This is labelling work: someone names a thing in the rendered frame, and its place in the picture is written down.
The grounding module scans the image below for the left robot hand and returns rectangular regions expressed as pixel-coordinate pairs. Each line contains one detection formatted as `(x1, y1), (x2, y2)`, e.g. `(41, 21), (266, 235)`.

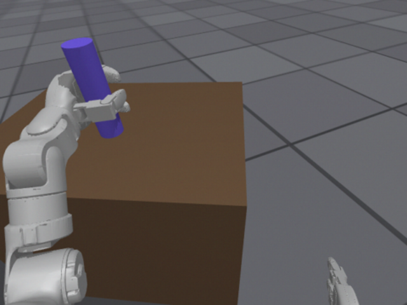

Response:
(45, 65), (130, 131)

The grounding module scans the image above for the can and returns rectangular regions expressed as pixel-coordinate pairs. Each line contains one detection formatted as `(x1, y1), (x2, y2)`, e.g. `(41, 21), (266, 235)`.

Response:
(61, 37), (124, 139)

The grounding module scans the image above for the right robot hand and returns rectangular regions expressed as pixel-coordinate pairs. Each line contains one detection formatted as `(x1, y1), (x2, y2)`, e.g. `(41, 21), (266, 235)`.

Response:
(327, 257), (359, 305)

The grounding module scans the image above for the left robot arm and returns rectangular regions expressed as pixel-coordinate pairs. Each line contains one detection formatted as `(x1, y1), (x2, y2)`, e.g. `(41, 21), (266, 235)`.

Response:
(3, 106), (87, 305)

